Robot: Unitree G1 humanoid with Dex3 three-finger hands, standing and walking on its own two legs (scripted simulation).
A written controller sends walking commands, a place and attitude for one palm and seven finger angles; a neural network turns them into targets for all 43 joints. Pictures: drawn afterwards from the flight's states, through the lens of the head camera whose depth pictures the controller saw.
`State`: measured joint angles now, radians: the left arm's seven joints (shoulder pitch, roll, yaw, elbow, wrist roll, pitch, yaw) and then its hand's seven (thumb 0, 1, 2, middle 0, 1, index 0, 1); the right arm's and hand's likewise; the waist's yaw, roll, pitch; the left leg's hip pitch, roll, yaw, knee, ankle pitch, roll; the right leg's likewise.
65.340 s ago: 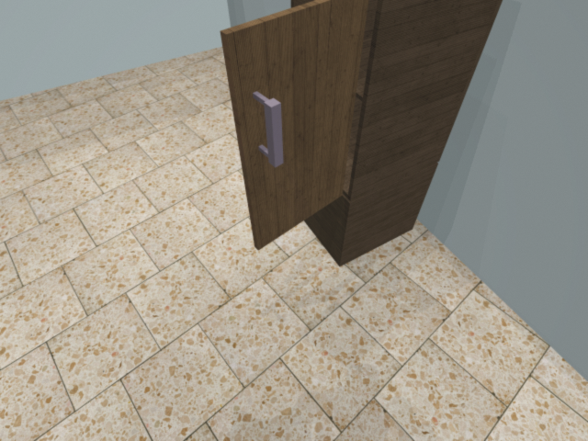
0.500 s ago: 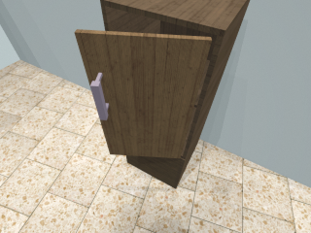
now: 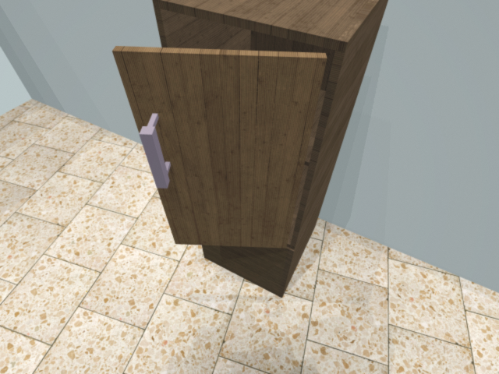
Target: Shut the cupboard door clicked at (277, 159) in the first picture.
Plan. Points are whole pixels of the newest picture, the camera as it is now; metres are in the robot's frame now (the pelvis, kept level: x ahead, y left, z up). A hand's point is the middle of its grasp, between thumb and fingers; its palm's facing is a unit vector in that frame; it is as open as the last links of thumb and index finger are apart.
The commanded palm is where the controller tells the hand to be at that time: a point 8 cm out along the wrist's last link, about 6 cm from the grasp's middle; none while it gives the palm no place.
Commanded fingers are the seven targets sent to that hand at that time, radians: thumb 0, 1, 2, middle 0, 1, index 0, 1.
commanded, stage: come to a stop and stand still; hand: left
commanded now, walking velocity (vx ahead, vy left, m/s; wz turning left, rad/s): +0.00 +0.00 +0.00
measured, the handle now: (158, 152) +0.49 +0.21 +0.07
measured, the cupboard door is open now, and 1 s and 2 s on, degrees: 26 26 26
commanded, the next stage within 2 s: look again from close up in 0.38 s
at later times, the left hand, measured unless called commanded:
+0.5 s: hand out of the picture -0.06 +0.19 -0.17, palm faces +0.01 -0.98 -0.17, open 7.4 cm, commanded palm none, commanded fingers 0.00 0.90 0.90 -0.20 -0.30 -0.20 -0.30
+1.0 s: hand out of the picture +0.01 +0.23 -0.16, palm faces +0.03 -0.97 -0.25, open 7.4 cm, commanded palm none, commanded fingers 0.00 0.90 0.90 -0.20 -0.30 -0.20 -0.30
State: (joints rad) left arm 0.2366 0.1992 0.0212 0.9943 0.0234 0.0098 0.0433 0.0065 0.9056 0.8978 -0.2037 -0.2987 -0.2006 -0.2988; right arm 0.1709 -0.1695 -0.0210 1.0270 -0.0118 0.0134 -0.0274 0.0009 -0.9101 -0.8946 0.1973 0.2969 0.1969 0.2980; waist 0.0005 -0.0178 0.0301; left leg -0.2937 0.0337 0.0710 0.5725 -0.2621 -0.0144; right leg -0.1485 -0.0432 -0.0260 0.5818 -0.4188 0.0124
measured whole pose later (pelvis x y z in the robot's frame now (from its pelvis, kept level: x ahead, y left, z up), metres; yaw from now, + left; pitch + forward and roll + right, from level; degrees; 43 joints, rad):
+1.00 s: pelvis -0.06 +0.03 +0.00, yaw +2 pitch -3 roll -1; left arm 0.26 0.24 0.00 0.94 0.03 0.01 0.02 0.01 0.90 0.90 -0.20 -0.30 -0.20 -0.30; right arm 0.21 -0.22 -0.01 0.96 -0.02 0.01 0.00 0.00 -0.91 -0.89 0.20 0.30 0.20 0.30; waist -0.01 0.00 0.00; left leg -0.33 0.02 0.05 0.53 -0.15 0.03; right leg -0.17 -0.05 -0.05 0.52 -0.31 0.04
